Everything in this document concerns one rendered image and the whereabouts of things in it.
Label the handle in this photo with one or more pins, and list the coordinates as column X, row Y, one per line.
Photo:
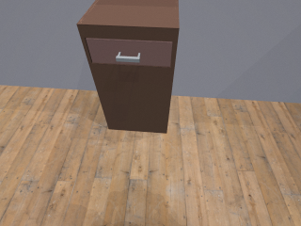
column 135, row 59

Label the cabinet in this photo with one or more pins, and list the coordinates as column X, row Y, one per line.
column 133, row 97

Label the drawer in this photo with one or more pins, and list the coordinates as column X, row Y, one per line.
column 152, row 52

